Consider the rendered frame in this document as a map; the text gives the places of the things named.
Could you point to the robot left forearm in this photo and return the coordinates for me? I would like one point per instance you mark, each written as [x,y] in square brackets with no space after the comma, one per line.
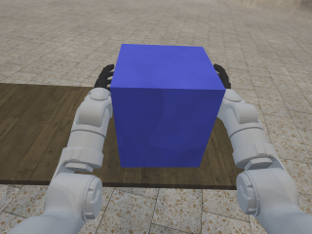
[83,152]

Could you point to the carton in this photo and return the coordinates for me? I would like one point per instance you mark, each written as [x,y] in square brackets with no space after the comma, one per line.
[165,100]

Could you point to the right robot hand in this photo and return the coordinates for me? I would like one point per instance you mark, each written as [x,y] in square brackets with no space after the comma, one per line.
[222,76]

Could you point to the right robot upper arm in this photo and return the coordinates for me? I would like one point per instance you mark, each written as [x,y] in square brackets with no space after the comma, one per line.
[270,196]

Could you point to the left robot hand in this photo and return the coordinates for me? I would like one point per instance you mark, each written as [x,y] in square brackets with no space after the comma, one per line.
[102,80]

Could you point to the left robot upper arm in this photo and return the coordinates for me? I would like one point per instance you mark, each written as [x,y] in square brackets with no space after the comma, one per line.
[72,200]

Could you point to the table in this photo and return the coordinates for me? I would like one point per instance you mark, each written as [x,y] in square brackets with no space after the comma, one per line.
[35,126]

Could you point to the robot right forearm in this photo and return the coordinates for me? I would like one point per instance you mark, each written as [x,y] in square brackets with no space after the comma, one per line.
[252,151]

